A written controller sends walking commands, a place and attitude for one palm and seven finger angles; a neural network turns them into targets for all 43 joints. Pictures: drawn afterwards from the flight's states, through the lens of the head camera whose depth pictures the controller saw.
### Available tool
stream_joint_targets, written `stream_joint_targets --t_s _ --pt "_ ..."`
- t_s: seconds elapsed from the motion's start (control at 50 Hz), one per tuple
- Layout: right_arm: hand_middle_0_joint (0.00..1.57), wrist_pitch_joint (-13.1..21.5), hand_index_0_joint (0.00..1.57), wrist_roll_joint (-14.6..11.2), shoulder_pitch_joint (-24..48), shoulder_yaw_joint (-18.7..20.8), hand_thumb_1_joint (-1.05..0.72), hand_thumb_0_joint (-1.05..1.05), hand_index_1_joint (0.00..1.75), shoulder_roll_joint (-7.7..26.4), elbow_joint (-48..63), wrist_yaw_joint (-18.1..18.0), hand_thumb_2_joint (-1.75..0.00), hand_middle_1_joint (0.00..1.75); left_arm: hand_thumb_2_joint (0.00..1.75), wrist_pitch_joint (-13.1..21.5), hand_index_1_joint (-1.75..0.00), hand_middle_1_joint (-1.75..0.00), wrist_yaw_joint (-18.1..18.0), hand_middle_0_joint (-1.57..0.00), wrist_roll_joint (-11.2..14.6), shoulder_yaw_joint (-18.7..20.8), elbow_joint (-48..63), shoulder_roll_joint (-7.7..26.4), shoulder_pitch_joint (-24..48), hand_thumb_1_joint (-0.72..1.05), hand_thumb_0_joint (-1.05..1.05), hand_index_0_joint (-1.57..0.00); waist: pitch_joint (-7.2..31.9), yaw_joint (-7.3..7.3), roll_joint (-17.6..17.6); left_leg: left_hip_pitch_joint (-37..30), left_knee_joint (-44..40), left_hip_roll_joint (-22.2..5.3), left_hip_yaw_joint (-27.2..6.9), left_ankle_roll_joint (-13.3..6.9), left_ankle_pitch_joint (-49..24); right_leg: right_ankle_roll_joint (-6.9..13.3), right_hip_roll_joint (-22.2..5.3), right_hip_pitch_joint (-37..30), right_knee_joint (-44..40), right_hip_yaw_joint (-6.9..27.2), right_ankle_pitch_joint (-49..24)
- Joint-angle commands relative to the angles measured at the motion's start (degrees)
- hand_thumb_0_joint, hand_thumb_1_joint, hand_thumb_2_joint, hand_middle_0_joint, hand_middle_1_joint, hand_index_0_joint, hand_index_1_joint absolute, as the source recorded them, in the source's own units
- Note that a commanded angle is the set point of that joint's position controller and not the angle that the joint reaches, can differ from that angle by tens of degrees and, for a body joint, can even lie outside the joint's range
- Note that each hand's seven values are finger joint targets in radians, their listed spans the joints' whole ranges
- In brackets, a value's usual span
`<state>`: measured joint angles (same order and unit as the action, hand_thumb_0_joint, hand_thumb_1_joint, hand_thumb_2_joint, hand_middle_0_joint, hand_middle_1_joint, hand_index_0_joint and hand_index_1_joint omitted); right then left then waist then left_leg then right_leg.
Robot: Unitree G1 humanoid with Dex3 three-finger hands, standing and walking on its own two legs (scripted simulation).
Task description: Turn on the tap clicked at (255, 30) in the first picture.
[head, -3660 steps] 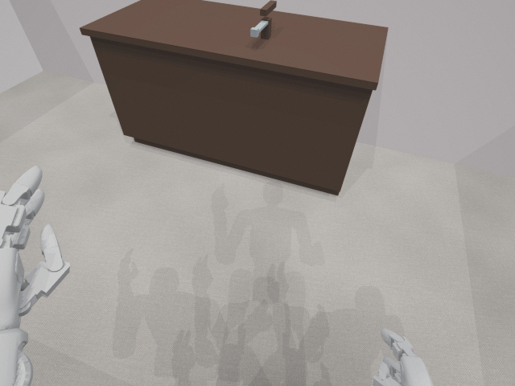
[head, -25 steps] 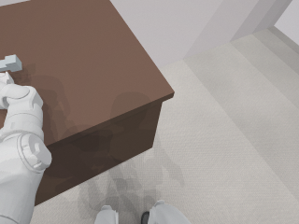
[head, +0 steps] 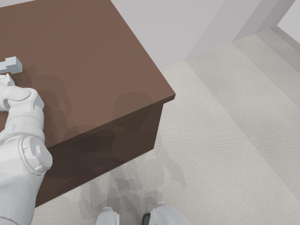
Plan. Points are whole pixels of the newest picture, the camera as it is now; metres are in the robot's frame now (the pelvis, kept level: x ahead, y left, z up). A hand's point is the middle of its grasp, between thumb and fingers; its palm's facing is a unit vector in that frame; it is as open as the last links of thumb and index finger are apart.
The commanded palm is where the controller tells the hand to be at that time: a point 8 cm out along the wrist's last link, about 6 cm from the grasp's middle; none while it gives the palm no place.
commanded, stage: push the lever round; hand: left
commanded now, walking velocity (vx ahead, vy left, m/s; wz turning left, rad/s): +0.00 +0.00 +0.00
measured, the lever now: (14, 65) +0.54 +0.30 +0.08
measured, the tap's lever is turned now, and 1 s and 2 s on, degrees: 82 82 82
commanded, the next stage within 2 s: lift the hand up off the lever in 1.42 s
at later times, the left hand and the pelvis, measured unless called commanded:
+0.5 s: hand (8, 78) +0.50 +0.31 +0.08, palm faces +0.89 -0.43 -0.18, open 8.2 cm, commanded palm +0.51 +0.30 +0.08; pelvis +0.00 +0.00 +0.00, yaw +0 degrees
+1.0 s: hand (9, 78) +0.50 +0.31 +0.07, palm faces +0.89 -0.41 -0.20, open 7.8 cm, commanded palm +0.51 +0.30 +0.08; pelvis +0.00 +0.00 +0.00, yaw +0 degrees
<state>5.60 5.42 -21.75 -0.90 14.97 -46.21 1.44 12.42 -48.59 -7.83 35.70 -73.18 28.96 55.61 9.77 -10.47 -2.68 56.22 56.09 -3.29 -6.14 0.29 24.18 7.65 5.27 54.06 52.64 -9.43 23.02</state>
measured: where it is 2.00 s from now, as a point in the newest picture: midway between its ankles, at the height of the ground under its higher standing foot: outside the picture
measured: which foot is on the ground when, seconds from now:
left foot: down 0.00-1.00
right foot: down 0.00-1.00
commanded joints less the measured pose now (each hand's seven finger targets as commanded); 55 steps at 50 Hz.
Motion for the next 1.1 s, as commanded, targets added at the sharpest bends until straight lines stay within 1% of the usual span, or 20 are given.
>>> stream_joint_targets --t_s 0.0,0.06,0.12,0.16,0.22,0.26,0.28,0.44,0.52,0.54,0.58,0.6,0.66,0.7,0.74,0.78,0.82,0.86,0.92,1.08 --pt "0.2 0.94 0.2 -0.29 -9.57 2.86 -0.9 0.0 0.3 9.82 1.73 -0.75 -0.9 0.3 0.9 4.64 -0.15 -0.15 6.65 -0.15 -4.19 -6.77 15.38 17.67 32.63 0.9 0.0 -0.15 23.15 -3.84 -6.14 -2.08 -2.47 1.45 2.9 -3.36 -3.16 -9.63 -6.18 -24.39 -10.92 17.74 -14.27" --pt "0.2 0.93 0.2 -0.38 -9.43 2.87 -0.9 0.0 0.3 9.81 1.82 -0.86 -0.9 0.3 0.9 4.4 -0.15 -0.15 6.73 -0.15 -4.05 -6.32 14.87 18.14 32.03 0.9 0.0 -0.15 22.98 -3.81 -4.5 -1.18 -2.24 1.38 2.88 -3.32 -2.99 -9.9 -6.44 -25.27 -11.04 18.1 -14.53" --pt "0.2 0.79 0.2 -0.34 -9.84 2.98 -0.9 0.0 0.3 9.81 1.63 -0.84 -0.9 0.3 0.9 4.79 -0.15 -0.15 6.84 -0.15 -4.17 -5.92 16.36 19.03 33.18 0.9 0.0 -0.15 24.53 -3.52 -6.01 -2.05 -2.13 1.46 2.78 -3.3 -3.67 -9.75 -6.41 -25.53 -10.55 17.85 -15.9" --pt "0.2 0.9 0.2 -0.32 -9.58 2.89 -0.9 0.0 0.3 9.64 1.79 -0.7 -0.9 0.3 0.9 4.6 -0.15 -0.15 6.8 -0.15 -4.28 -7.23 15.65 17.09 32.63 0.9 0.0 -0.15 23.19 -3.81 -5.72 -2.2 -2.43 1.51 2.78 -3.35 -3.25 -9.62 -6.04 -24.26 -10.76 17.31 -14.02" --pt "0.2 0.88 0.2 -0.29 -9.43 2.89 -0.9 0.0 0.3 9.74 1.72 -0.73 -0.9 0.3 0.9 4.62 -0.15 -0.15 6.86 -0.15 -4.02 -7.02 16.2 17.45 33.06 0.9 0.0 -0.15 23.48 -3.77 -6.7 -2.52 -2.19 1.49 2.78 -3.25 -3.2 -9.64 -6.26 -24.01 -10.77 17.73 -14.23" --pt "0.2 0.86 0.2 -0.35 -9.42 2.88 -0.9 0.0 0.3 9.74 1.8 -0.85 -0.9 0.3 0.9 4.54 -0.15 -0.15 6.7 -0.15 -3.89 -5.76 15.85 18.78 32.42 0.9 0.0 -0.15 23.9 -3.56 -4.26 -0.56 -1.7 1.43 2.75 -3.27 -3.03 -10.05 -6.8 -26.35 -10.95 18.71 -15.29" --pt "0.2 0.75 0.2 -0.28 -9.37 2.9 -0.9 0.0 0.3 9.6 1.63 -0.84 -0.9 0.3 0.9 4.65 -0.15 -0.15 6.71 -0.15 -3.92 -5.55 16.45 18.88 32.98 0.9 0.0 -0.15 24.04 -3.37 -6.1 -0.76 -1.59 1.46 2.71 -3.2 -3.52 -9.83 -6.78 -25.96 -10.61 18.58 -16.21" --pt "0.2 0.93 0.2 0.01 -9.69 3.01 -0.9 0.0 0.3 9.66 1.6 -0.46 -0.9 0.3 0.9 4.77 -0.15 -0.15 6.32 -0.15 -4.71 -7.75 16.37 16.17 33.74 0.9 0.0 -0.15 23.16 -3.94 -7.52 -4.23 -2.76 1.64 2.82 -3.39 -3.33 -9.24 -5.52 -22.09 -10.82 16.4 -12.39" --pt "0.2 1.11 0.2 0.09 -10.08 3.14 -0.9 0.0 0.3 9.71 1.2 -0.44 -0.9 0.3 0.9 5.28 -0.15 -0.15 6.14 -0.15 -4.45 -7.75 17.87 16.23 34.99 0.9 0.0 -0.15 24.7 -3.92 -8.39 -5.74 -2.97 1.57 2.66 -3.34 -3.68 -9.01 -5.31 -21.76 -10.59 15.91 -12.45" --pt "0.2 1.2 0.2 0.18 -10.17 3.09 -0.9 0.0 0.3 9.67 1.2 -0.39 -0.9 0.3 0.9 5.18 -0.15 -0.15 6.0 -0.15 -4.27 -6.9 16.84 16.58 33.97 0.9 0.0 -0.15 23.99 -3.81 -6.79 -4.86 -2.78 1.58 2.65 -3.41 -3.53 -9.23 -5.39 -22.43 -10.83 16.27 -12.97" --pt "0.2 1.11 0.2 0.25 -10.28 3.2 -0.9 0.0 0.3 9.59 0.9 -0.34 -0.9 0.3 0.9 5.54 -0.15 -0.15 5.94 -0.15 -4.37 -6.28 17.47 17.1 34.31 0.9 0.0 -0.15 24.77 -3.68 -7.53 -4.9 -2.52 1.67 2.73 -3.42 -4.31 -9.07 -5.44 -22.77 -10.46 16.14 -14.28" --pt "0.2 1.11 0.2 0.21 -10.32 3.12 -0.9 0.0 0.3 9.55 1.03 -0.29 -0.9 0.3 0.9 5.59 -0.15 -0.15 6.03 -0.15 -4.5 -7.64 17.61 15.72 34.39 0.9 0.0 -0.15 24.71 -3.89 -8.28 -5.76 -2.91 1.68 2.71 -3.37 -4.51 -8.97 -5.24 -22.18 -10.19 15.63 -14.21" --pt "0.2 1.14 0.2 0.31 -10.19 3.12 -0.9 0.0 0.3 9.69 1.19 -0.25 -0.9 0.3 0.9 5.38 -0.15 -0.15 5.89 -0.15 -4.8 -7.48 16.76 15.78 33.6 0.9 0.0 -0.15 23.52 -3.9 -6.74 -4.95 -3.04 1.74 2.89 -3.49 -3.69 -9.04 -5.16 -22.26 -10.81 15.89 -12.61" --pt "0.2 1.11 0.2 0.24 -10.12 3.2 -0.9 0.0 0.3 9.56 1.08 -0.3 -0.9 0.3 0.9 5.51 -0.15 -0.15 5.85 -0.15 -4.73 -7.98 17.35 15.25 34.32 0.9 0.0 -0.15 23.73 -4.04 -8.08 -5.59 -3.19 1.71 2.88 -3.42 -3.88 -8.97 -5.22 -21.91 -10.82 15.9 -13.03" --pt "0.2 1.22 0.2 0.31 -10.43 3.2 -0.9 0.0 0.3 9.74 0.88 -0.33 -0.9 0.3 0.9 5.62 -0.15 -0.15 5.66 -0.15 -4.58 -6.88 17.47 16.42 34.13 0.9 0.0 -0.15 24.3 -3.7 -7.02 -5.47 -3.27 1.71 2.74 -3.42 -4.04 -9.01 -5.21 -22.81 -10.73 15.8 -13.28" --pt "0.2 1.24 0.2 0.28 -10.02 3.22 -0.9 0.0 0.3 9.47 0.84 -0.31 -0.9 0.3 0.9 5.59 -0.15 -0.15 5.71 -0.15 -4.51 -7.68 17.27 15.01 33.9 0.9 0.0 -0.15 24.05 -3.89 -7.65 -5.44 -2.96 1.74 2.86 -3.43 -4.09 -8.97 -5.28 -22.28 -10.84 16.08 -13.6" --pt "0.2 1.16 0.2 0.16 -10.05 3.14 -0.9 0.0 0.3 9.76 0.86 -0.51 -0.9 0.3 0.9 5.15 -0.15 -0.15 5.8 -0.15 -4.44 -6.9 15.56 16.2 32.62 0.9 0.0 -0.15 22.36 -3.92 -5.21 -4.0 -3.36 1.68 2.86 -3.49 -3.27 -9.19 -5.36 -22.92 -11.16 16.05 -12.57" --pt "0.2 1.15 0.2 0.08 -9.62 3.06 -0.9 0.0 0.3 9.59 1.27 -0.61 -0.9 0.3 0.9 5.2 -0.15 -0.15 5.83 -0.15 -4.61 -8.19 16.91 15.29 33.61 0.9 0.0 -0.15 23.03 -3.86 -7.23 -4.97 -3.63 1.73 2.96 -3.42 -3.5 -9.02 -5.32 -22.55 -11.22 16.15 -12.23" --pt "0.2 1.12 0.2 0.06 -9.94 3.13 -0.9 0.0 0.3 9.61 1.06 -0.75 -0.9 0.3 0.9 5.48 -0.15 -0.15 5.81 -0.15 -4.54 -7.67 16.15 15.56 32.94 0.9 0.0 -0.15 23.05 -4.01 -5.67 -5.17 -3.68 1.69 2.94 -3.58 -3.78 -9.05 -5.14 -22.54 -10.94 15.47 -13.0" --pt "0.2 1.14 0.2 0.16 -9.83 3.22 -0.9 0.0 0.3 9.39 1.06 -0.79 -0.9 0.3 0.9 5.73 -0.15 -0.15 5.72 -0.15 -4.14 -8.3 17.37 13.7 32.97 0.9 0.0 -0.15 23.66 -3.9 -6.58 -6.57 -3.5 1.85 2.99 -3.48 -5.45 -9.0 -5.17 -22.39 -10.39 15.27 -16.33"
